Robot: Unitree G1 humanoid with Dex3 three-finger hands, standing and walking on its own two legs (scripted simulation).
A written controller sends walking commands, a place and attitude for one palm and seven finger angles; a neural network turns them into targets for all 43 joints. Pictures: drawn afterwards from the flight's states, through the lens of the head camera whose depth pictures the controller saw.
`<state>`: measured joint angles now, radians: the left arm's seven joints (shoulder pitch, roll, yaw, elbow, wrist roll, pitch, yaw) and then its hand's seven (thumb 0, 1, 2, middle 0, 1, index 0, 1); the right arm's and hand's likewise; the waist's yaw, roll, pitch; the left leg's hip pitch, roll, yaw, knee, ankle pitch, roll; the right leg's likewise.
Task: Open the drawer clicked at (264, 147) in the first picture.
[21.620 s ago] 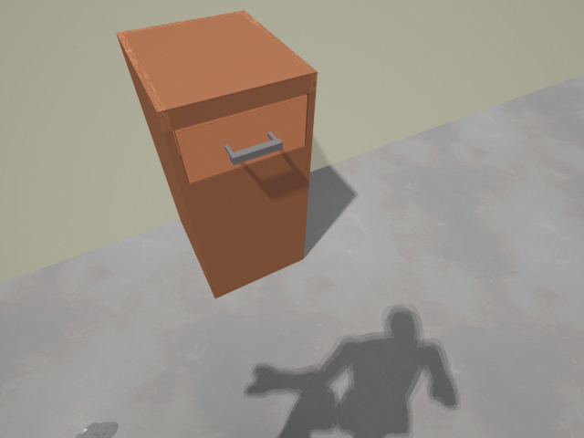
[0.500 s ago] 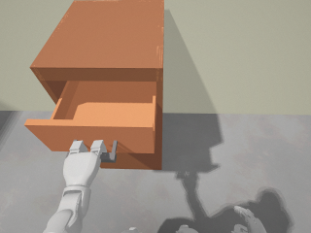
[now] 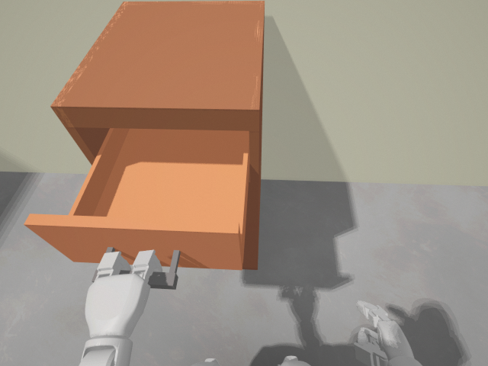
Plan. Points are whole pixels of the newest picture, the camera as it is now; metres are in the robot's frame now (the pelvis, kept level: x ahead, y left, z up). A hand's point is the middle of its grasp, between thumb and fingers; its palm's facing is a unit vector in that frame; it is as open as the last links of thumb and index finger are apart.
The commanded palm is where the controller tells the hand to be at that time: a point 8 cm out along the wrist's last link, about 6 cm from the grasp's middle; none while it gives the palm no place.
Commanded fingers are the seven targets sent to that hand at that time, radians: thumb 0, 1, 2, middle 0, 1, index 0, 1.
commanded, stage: pull the drawer open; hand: left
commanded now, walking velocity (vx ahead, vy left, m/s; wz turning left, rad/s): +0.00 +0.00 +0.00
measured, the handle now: (139, 266) +0.28 +0.20 -0.02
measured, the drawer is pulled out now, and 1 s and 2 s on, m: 0.22 0.30 0.30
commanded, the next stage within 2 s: open the thumb to release the handle in 0.88 s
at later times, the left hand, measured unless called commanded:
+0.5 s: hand (125, 341) +0.17 +0.20 -0.04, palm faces -0.06 -0.12 -0.99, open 5.7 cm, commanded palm +0.13 +0.21 +0.01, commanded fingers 0.00 0.90 0.90 -0.40 -1.35 -0.40 -1.35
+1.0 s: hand (117, 364) +0.14 +0.20 -0.04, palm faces -0.07 -0.12 -0.99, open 5.9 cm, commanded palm +0.12 +0.21 +0.01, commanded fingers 0.00 0.76 0.84 -0.39 -1.34 -0.39 -1.34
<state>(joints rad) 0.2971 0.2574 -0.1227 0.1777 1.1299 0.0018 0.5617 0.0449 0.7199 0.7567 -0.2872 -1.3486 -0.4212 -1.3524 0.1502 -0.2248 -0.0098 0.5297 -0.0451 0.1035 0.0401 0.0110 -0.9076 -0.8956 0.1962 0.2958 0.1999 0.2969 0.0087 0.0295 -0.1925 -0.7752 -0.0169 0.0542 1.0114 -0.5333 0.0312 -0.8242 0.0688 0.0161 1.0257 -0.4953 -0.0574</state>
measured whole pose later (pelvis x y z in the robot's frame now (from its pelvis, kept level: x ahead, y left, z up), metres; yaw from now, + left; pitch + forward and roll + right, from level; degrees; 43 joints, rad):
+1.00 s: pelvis -0.01 -0.02 -0.03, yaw +1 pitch +20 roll +2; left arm 0.62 0.33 0.00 -0.07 1.11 -0.22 0.55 0.03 0.71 0.77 -0.27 -1.32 -0.38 -1.31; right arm 0.12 -0.21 -0.01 0.50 -0.09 0.09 0.05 0.01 -0.91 -0.90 0.20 0.30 0.20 0.30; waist 0.05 0.02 -0.21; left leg -0.93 -0.02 0.05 1.16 -0.58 0.01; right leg -0.98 0.07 0.00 1.19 -0.55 -0.09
